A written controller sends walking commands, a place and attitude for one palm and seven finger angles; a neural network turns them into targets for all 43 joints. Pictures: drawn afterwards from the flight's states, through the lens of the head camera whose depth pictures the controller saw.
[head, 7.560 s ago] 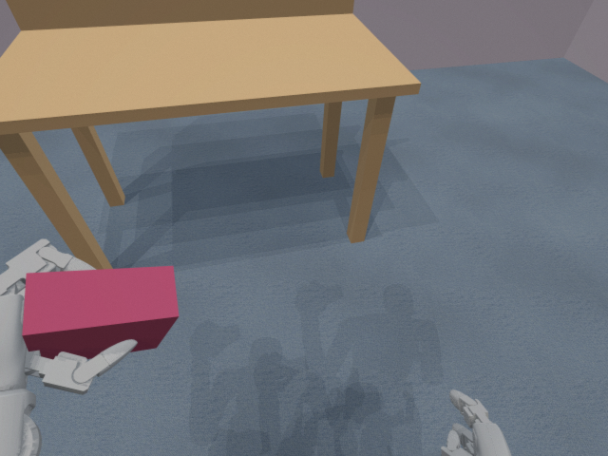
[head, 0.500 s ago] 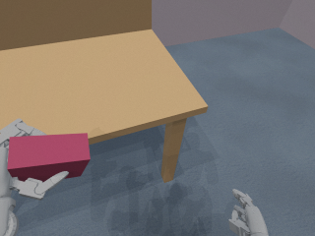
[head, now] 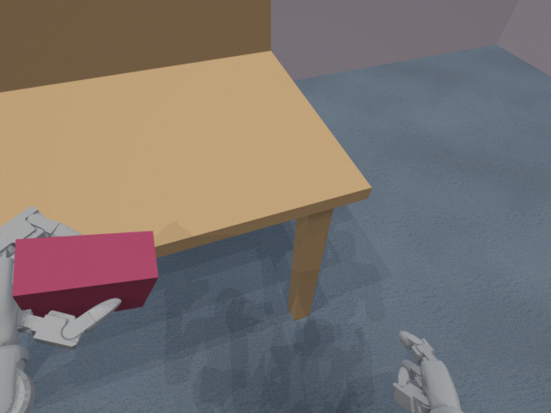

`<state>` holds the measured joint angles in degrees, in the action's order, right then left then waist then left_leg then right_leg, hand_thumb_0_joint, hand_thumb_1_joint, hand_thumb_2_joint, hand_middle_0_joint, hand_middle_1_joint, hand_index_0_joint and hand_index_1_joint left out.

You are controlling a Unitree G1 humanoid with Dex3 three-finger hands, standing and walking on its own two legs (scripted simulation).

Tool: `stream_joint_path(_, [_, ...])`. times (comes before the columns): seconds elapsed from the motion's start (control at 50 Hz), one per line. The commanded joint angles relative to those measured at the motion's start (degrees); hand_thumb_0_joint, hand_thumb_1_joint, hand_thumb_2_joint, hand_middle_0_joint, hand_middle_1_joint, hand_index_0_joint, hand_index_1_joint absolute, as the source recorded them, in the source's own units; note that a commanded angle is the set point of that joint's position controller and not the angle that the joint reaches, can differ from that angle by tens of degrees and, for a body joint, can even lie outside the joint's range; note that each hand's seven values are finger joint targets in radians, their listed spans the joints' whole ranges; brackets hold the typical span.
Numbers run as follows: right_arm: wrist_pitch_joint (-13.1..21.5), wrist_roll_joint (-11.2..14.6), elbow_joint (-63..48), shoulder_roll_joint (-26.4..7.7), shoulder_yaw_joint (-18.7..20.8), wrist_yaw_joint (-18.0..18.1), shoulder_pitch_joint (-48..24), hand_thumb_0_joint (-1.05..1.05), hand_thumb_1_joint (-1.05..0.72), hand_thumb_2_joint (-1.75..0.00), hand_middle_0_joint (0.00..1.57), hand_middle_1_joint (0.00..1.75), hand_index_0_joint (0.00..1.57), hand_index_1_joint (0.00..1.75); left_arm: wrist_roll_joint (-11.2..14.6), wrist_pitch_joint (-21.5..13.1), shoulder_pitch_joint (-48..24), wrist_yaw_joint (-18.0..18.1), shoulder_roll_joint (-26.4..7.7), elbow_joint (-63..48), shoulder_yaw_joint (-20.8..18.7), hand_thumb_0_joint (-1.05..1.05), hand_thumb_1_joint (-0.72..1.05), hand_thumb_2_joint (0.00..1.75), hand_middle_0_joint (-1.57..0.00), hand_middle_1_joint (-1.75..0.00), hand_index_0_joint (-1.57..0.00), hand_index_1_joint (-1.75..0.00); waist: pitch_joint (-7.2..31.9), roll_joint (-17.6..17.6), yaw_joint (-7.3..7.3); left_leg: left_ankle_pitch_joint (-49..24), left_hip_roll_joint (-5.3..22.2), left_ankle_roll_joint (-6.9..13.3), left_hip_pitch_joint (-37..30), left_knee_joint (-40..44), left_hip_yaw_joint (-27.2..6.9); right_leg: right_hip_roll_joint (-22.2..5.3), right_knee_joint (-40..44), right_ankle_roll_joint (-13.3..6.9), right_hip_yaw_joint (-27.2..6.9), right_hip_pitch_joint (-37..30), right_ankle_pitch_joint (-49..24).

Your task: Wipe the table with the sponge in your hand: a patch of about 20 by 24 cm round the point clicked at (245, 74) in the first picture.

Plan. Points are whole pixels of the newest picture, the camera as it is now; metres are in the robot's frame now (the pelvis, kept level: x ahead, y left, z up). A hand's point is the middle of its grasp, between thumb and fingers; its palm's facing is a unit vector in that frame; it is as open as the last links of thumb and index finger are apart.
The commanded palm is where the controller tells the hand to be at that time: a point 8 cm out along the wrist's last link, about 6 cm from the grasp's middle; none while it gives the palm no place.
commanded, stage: look again from close up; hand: left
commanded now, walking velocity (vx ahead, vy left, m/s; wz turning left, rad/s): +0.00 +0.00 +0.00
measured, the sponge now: (110, 277) +0.23 +0.21 +0.14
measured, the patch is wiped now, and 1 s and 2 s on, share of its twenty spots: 0.00 0.00 0.00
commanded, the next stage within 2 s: shuffle to correct the standing spot in 0.04 s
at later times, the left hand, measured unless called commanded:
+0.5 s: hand (67, 264) +0.23 +0.26 +0.15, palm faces +0.43 -0.82 -0.37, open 9.6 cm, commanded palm +0.18 +0.29 +0.17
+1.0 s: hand (72, 201) +0.32 +0.29 +0.15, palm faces +0.43 -0.79 -0.44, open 9.6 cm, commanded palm +0.26 +0.32 +0.17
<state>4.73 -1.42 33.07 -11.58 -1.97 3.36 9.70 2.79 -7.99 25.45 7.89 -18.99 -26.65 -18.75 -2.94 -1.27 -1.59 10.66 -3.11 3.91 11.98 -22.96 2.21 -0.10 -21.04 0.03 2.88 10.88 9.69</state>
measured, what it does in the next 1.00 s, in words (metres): walks ahead: left foot, then right foot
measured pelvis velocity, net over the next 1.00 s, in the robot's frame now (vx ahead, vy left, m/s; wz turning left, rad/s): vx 0.10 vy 0.04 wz -0.02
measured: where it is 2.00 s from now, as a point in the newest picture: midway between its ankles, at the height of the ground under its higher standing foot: outside the picture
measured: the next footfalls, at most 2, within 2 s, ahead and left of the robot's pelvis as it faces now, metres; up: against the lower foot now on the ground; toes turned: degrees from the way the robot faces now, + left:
left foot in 0.90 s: +0.13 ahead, +0.21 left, +0.00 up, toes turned -1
right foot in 1.00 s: +0.12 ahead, -0.07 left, +0.00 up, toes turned -3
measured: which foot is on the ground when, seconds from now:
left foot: down 0.00-0.64, up 0.66-0.88, down 0.90-1.00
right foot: down 0.00-0.90, up 0.92-0.98, down 1.00-1.00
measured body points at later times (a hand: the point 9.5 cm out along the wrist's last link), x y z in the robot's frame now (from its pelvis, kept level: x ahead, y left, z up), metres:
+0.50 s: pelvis +0.03 +0.01 -0.02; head +0.03 +0.01 +0.43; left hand +0.20 +0.30 +0.17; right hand +0.20 -0.24 -0.09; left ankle +0.02 +0.06 -0.74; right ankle +0.02 -0.12 -0.74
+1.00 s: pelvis +0.10 +0.04 -0.04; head +0.13 +0.03 +0.41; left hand +0.29 +0.33 +0.17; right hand +0.30 -0.18 -0.12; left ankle +0.14 +0.20 -0.74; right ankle +0.08 -0.07 -0.75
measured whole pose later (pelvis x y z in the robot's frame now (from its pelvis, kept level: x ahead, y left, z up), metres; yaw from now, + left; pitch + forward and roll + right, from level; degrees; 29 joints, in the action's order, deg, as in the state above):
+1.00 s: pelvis +0.10 +0.04 -0.04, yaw -1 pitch -3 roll +2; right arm 5.4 0.8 33.0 -11.3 1.1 3.3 7.7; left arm 2.6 -8.7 23.1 7.8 -22.2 -27.9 -23.5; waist -6.6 1.0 -1.6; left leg 18.7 3.9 -2.5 19.5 -41.5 4.6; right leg -3.7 -46.2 0.6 0.3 16.2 28.0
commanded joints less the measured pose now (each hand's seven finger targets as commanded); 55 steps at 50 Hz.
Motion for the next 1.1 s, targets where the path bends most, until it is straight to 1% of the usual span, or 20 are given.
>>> stream_joint_path(0.0, [3.08,0.52,-9.27,-7.41,3.5,0.57,-5.9,0.0,-0.9,-0.9,0.2,0.3,0.2,0.3,0.86,-4.3,-2.39,1.38,-8.99,-13.08,-6.65,0.0,0.1,1.3,-1.2,-1.6,-1.2,-1.6,11.32,-1.65,0.28,-11.08,6.26,-5.46,-1.6,2.85,-5.85,-2.53,0.81,-1.03,-2.66,-6.45,-8.89])
stream_joint_path(0.14, [2.51,0.6,-9.16,-7.43,3.54,0.88,-6.21,0.0,-0.9,-0.9,0.2,0.3,0.2,0.3,1.02,-4.0,-2.73,1.45,-8.94,-12.53,-6.35,0.0,0.1,1.3,-1.2,-1.6,-1.2,-1.6,10.2,-1.73,0.53,-4.29,6.31,-4.23,-0.24,2.76,-6.14,-3.29,1.16,-1.28,-3.49,-5.62,-4.93])
stream_joint_path(0.28, [2.34,0.56,-9.31,-8.14,4.18,0.68,-5.85,0.0,-0.9,-0.9,0.2,0.3,0.2,0.3,0.74,-4.34,-5.48,2.09,-9.87,-13.26,-5.92,0.0,0.1,1.3,-1.2,-1.6,-1.2,-1.6,5.23,-0.24,1.56,14.11,5.53,-1.05,7.02,-3.72,-7.51,-8.06,2.67,-4.64,-10.14,-0.09,16.08])
stream_joint_path(0.38, [1.85,1.19,-8.99,-8.71,4.43,0.14,-5.0,0.0,-0.9,-0.9,0.2,0.3,0.2,0.3,0.96,-4.9,-5.63,2.16,-10.69,-14.06,-7.08,0.0,0.1,1.3,-1.2,-1.6,-1.2,-1.6,5.0,-2.01,2.0,10.81,6.19,-0.64,8.18,-7.26,-9.19,-9.23,-5.32,-5.89,-9.64,0.78,12.54])
stream_joint_path(0.46, [2.41,0.69,-9.44,-8.15,4.32,0.17,-4.31,0.0,-0.9,-0.9,0.2,0.3,0.2,0.3,0.55,-5.85,-5.21,1.59,-11.71,-16.62,-8.21,0.0,0.1,1.3,-1.2,-1.6,-1.2,-1.6,4.8,-11.34,2.35,-4.17,13.22,0.35,-6.2,5.36,-23.56,-0.49,-22.22,-0.62,0.88,15.29,13.8])
stream_joint_path(0.52, [3.4,0.45,-9.17,-8.13,4.38,-0.22,-3.68,0.0,-0.9,-0.9,0.2,0.3,0.2,0.3,0.14,-5.74,-3.9,1.64,-12.07,-16.73,-8.13,0.0,0.1,1.3,-1.2,-1.6,-1.2,-1.6,7.04,-8.4,2.11,-20.38,13.71,0.88,-12.75,0.73,-19.55,-1.06,-18.53,-0.96,1.51,16.69,16.14])
stream_joint_path(0.56, [2.95,0.6,-9.42,-8.13,4.23,-0.65,-4.25,0.0,-0.9,-0.9,0.2,0.3,0.2,0.3,0.21,-5.59,-1.0,1.57,-11.21,-14.56,-8.16,0.0,0.1,1.3,-1.2,-1.6,-1.2,-1.6,8.84,-6.27,1.29,-21.35,11.17,-0.44,-4.18,-4.61,-13.33,-1.77,-8.6,-2.21,2.24,3.55,8.89])
stream_joint_path(0.58, [2.55,0.7,-9.67,-8.34,4.36,-0.78,-5.15,0.0,-0.9,-0.9,0.2,0.3,0.2,0.3,0.32,-5.81,0.42,1.66,-11.55,-13.56,-9.09,0.0,0.1,1.3,-1.2,-1.6,-1.2,-1.6,10.42,-2.74,0.01,-17.99,9.33,-1.47,8.2,-11.43,-10.32,-3.76,-5.05,-4.22,-0.55,-10.67,0.27])
stream_joint_path(0.62, [2.6,1.95,-10.23,-8.96,6.28,-1.44,-4.11,0.0,-0.9,-0.9,0.2,0.3,0.2,0.3,1.33,-6.33,3.25,1.41,-11.9,-10.86,-9.8,0.0,0.1,1.3,-1.2,-1.6,-1.2,-1.6,11.22,14.86,0.38,7.61,1.93,-3.21,26.45,-36.11,-2.87,-22.68,-0.62,-14.8,-27.7,-20.66,-3.56])
stream_joint_path(0.64, [1.91,2.36,-9.29,-9.17,6.41,-1.99,-2.99,0.0,-0.9,-0.9,0.2,0.3,0.2,0.3,1.82,-7.04,3.08,1.25,-12.08,-11.91,-10.34,0.0,0.1,1.3,-1.2,-1.6,-1.2,-1.6,7.63,10.75,1.01,17.09,3.83,-3.65,29.7,-43.03,-5.52,-25.49,1.87,-15.6,-29.28,-16.43,-2.26])
stream_joint_path(0.72, [0.34,1.68,-6.89,-7.01,4.63,-2.19,-5.09,0.0,-0.9,-0.9,0.2,0.3,0.2,0.3,0.14,-8.58,-4.33,1.59,-13.57,-16.1,-11.16,0.0,0.1,1.3,-1.2,-1.6,-1.2,-1.6,5.2,2.09,1.83,14.28,10.27,-2.82,21.59,-34.77,-6.74,-20.83,-1.99,-11.89,-16.95,-3.39,-8.62])
stream_joint_path(0.8, [1.9,2.0,-6.96,-5.6,4.71,-0.74,-5.67,0.0,-0.9,-0.9,0.2,0.3,0.2,0.3,0.39,-6.74,-6.28,1.49,-11.56,-14.26,-8.89,0.0,0.1,1.3,-1.2,-1.6,-1.2,-1.6,4.6,8.08,1.49,2.22,4.5,-3.25,-0.24,-14.33,5.93,-11.73,-5.43,-5.98,-5.29,5.32,-2.37])
stream_joint_path(0.84, [2.55,2.33,-7.87,-6.75,5.48,0.19,-5.31,0.0,-0.9,-0.9,0.2,0.3,0.2,0.3,0.67,-6.05,-5.08,1.23,-10.88,-15.18,-8.54,0.0,0.1,1.3,-1.2,-1.6,-1.2,-1.6,5.53,-0.26,1.73,1.93,7.49,-0.43,-7.8,-7.61,-1.32,-6.8,-16.77,-2.55,-2.78,9.96,-0.13])
stream_joint_path(0.88, [3.0,2.77,-9.12,-8.34,5.76,0.38,-4.63,0.0,-0.9,-0.9,0.2,0.3,0.2,0.3,0.71,-6.21,-7.37,1.2,-11.31,-17.55,-9.12,0.0,0.1,1.3,-1.2,-1.6,-1.2,-1.6,7.62,-7.99,2.22,-1.55,16.67,4.82,-9.64,-1.73,-15.57,0.4,-29.22,0.8,1.16,16.31,14.5])
stream_joint_path(0.92, [3.95,2.41,-8.46,-7.3,5.39,0.27,-5.22,0.0,-0.9,-0.9,0.2,0.3,0.2,0.3,0.43,-5.47,-7.01,1.16,-13.84,-16.11,-11.37,0.0,0.1,1.3,-1.2,-1.6,-1.2,-1.6,5.64,-14.35,1.56,-1.36,18.54,7.72,-5.36,0.95,-16.3,-0.73,-31.98,0.78,0.32,16.64,22.5])
stream_joint_path(0.96, [4.81,2.63,-8.55,-6.35,4.6,-0.46,-6.32,0.0,-0.9,-0.9,0.2,0.3,0.2,0.3,-0.13,-5.28,-6.66,1.19,-13.15,-18.21,-10.87,0.0,0.1,1.3,-1.2,-1.6,-1.2,-1.6,7.13,-12.68,0.19,-2.24,14.97,4.2,0.35,-5.93,-6.94,-1.45,-15.15,-0.13,0.91,5.38,15.27])
stream_joint_path(0.98, [4.94,2.68,-9.01,-6.23,4.47,-0.89,-6.61,0.0,-0.9,-0.9,0.2,0.3,0.2,0.3,-0.36,-4.96,-5.29,1.27,-13.25,-18.24,-11.08,0.0,0.1,1.3,-1.2,-1.6,-1.2,-1.6,7.5,-5.22,-0.19,0.49,9.44,0.5,5.84,-14.72,-0.84,-2.6,-4.25,-1.64,-3.51,-2.22,3.51])
stream_joint_path(1.0, [4.66,2.4,-9.5,-5.21,4.54,-1.38,-7.25,0.0,-0.9,-0.9,0.2,0.3,0.2,0.3,-0.08,-4.77,-3.07,1.35,-14.57,-17.09,-11.96,0.0,0.1,1.3,-1.2,-1.6,-1.2,-1.6,7.28,11.75,-0.21,6.34,3.01,-2.93,16.7,-29.15,3.87,-12.79,0.92,-6.88,-22.94,-9.26,-4.18])
stream_joint_path(1.02, [3.93,3.24,-9.91,-6.27,5.53,-2.22,-6.79,0.0,-0.9,-0.9,0.2,0.3,0.2,0.3,1.08,-4.28,-1.56,1.66,-14.56,-17.66,-11.36,0.0,0.1,1.3,-1.2,-1.6,-1.2,-1.6,5.03,21.19,0.09,13.45,3.38,-4.41,26.13,-36.87,1.68,-19.56,1.01,-9.89,-29.99,-15.31,-19.51])
stream_joint_path(1.08, [2.85,2.76,-7.75,-5.97,4.1,-3.16,-6.61,0.0,-0.9,-0.9,0.2,0.3,0.2,0.3,0.59,-6.75,3.18,2.25,-13.66,-16.51,-13.17,0.0,0.1,1.3,-1.2,-1.6,-1.2,-1.6,4.62,7.73,-0.19,16.0,7.78,-3.05,28.49,-31.12,-4.14,-19.5,-7.58,-9.9,-18.85,-18.24,-32.47])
